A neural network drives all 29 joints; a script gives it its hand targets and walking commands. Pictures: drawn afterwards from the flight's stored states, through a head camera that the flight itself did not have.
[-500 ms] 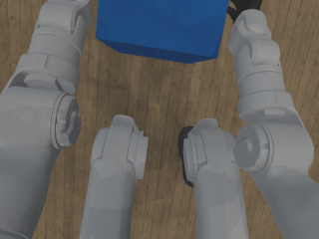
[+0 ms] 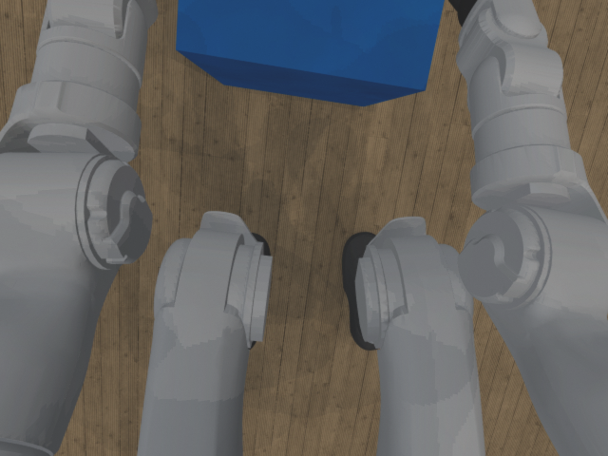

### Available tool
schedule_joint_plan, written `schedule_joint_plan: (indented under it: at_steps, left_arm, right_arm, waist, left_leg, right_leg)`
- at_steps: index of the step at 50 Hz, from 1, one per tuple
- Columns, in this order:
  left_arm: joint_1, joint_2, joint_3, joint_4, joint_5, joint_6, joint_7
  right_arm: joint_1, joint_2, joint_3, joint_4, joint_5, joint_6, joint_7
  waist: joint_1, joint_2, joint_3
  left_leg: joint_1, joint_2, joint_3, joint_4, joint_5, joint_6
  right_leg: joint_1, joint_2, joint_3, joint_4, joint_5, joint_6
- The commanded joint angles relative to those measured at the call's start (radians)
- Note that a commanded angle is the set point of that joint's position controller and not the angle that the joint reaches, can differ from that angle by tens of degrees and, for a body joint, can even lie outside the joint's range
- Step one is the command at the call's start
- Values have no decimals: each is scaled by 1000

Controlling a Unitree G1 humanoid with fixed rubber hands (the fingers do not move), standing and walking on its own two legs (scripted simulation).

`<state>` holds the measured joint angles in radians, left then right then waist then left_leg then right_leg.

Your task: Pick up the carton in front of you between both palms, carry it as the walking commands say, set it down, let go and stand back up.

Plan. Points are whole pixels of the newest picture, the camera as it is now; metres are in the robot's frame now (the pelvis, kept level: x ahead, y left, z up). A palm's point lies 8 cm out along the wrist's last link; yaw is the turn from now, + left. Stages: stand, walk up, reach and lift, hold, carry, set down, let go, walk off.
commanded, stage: set down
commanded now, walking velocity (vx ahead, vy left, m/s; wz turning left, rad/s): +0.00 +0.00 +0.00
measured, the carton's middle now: out of the picture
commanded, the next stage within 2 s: let go in 1.52 s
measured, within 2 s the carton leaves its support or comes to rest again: neither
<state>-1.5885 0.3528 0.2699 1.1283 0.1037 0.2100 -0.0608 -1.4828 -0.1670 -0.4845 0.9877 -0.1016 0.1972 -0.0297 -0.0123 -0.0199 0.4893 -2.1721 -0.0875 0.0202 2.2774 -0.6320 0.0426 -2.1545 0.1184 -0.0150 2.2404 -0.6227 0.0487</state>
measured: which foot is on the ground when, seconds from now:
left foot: down 0.00-1.00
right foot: down 0.00-1.00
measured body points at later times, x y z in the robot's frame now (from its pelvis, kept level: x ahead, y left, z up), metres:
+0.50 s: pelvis +0.00 +0.00 -0.01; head +0.38 +0.02 +0.22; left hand +0.59 +0.21 -0.18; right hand +0.57 -0.18 -0.18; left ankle +0.10 +0.09 -0.33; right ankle +0.11 -0.11 -0.33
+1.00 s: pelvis +0.00 +0.00 +0.10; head +0.35 +0.02 +0.38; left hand +0.60 +0.21 -0.01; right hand +0.58 -0.18 -0.01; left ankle +0.10 +0.09 -0.33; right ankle +0.11 -0.11 -0.33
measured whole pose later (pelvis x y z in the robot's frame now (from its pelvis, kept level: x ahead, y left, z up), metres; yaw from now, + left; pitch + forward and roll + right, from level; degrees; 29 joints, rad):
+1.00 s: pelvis +0.00 +0.00 +0.10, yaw +0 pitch +44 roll -3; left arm -1.51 0.47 0.15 1.10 -0.07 0.20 0.00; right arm -1.38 -0.24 -0.31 0.91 0.09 0.21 -0.16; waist -0.04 -0.02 0.12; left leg -2.11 -0.05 0.01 1.88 -0.54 0.04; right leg -2.10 0.07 -0.03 1.84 -0.52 0.01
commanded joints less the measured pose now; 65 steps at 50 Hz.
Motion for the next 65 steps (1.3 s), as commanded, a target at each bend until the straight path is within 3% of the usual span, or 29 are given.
schedule_joint_plan:
  at_steps: [1,5,7,11,13,15,20,25,31,38,43,54,65]
  left_arm:
    - [-286,-679,-154,29,-24,17,-180]
    - [-264,-596,-140,35,-10,6,-169]
    - [-239,-456,-111,32,-12,-15,-138]
    - [-172,134,-71,10,-59,-90,27]
    - [-259,209,-102,-17,-133,-126,80]
    - [-306,243,-145,-39,-195,-150,99]
    - [-333,263,-249,-47,-309,-158,94]
    - [-344,295,-273,-61,-351,-126,92]
    - [-337,308,-233,-133,-318,-59,99]
    - [-243,246,-147,-41,-213,-37,72]
    - [-221,230,-110,-63,-170,-43,59]
    - [-198,255,-106,-230,-179,9,48]
    - [-85,229,-49,-202,-135,0,12]
  right_arm:
    - [-361,616,205,40,25,17,163]
    - [-318,544,175,63,11,4,146]
    - [-268,424,142,66,7,-15,114]
    - [-145,-152,62,48,32,-92,-47]
    - [-211,-222,84,27,86,-126,-88]
    - [-255,-243,140,17,156,-142,-98]
    - [-287,-236,273,-12,299,-140,-105]
    - [-267,-263,292,-63,335,-107,-130]
    - [-271,-257,274,-193,308,-41,-165]
    - [-182,-184,196,-104,219,-17,-144]
    - [-158,-174,162,-116,181,-21,-128]
    - [-102,-202,176,-277,199,28,-128]
    - [3,-155,159,-293,164,22,-103]
  waist:
    - [-13,46,-686]
    - [-15,47,-690]
    - [-17,51,-719]
    - [-29,63,-853]
    - [-32,64,-976]
    - [-21,67,-1082]
    - [-2,74,-1277]
    - [-26,94,-1426]
    - [-35,97,-1600]
    - [-30,81,-1356]
    - [-32,92,-1393]
    - [-40,145,-1691]
    - [-38,99,-1593]
  left_leg:
    - [319,-16,-80,-225,161,6]
    - [335,-5,-78,-214,186,-5]
    - [361,6,-74,-207,215,-19]
    - [457,39,-95,-199,322,-47]
    - [486,51,-117,-178,421,-53]
    - [505,63,-122,-153,501,-47]
    - [533,80,-101,-145,513,-32]
    - [635,76,-79,-168,461,-25]
    - [735,48,-47,-268,416,-15]
    - [574,47,-50,-404,326,-21]
    - [618,43,-52,-492,357,-28]
    - [977,19,-47,-669,547,-39]
    - [1023,16,-55,-902,588,-43]
  right_leg:
    - [238,13,-20,-137,136,-63]
    - [275,7,-21,-125,170,-49]
    - [315,-4,-24,-120,201,-39]
    - [363,-31,-31,-117,293,-8]
    - [368,-37,-18,-97,385,-8]
    - [400,-46,-9,-75,463,-14]
    - [533,-62,3,-70,529,-29]
    - [586,-60,-13,-112,476,-31]
    - [639,-43,-39,-226,415,-36]
    - [494,-42,-28,-359,325,-27]
    - [491,-38,-33,-444,330,-24]
    - [623,-25,-49,-642,431,-22]
    - [785,-36,-18,-873,505,-6]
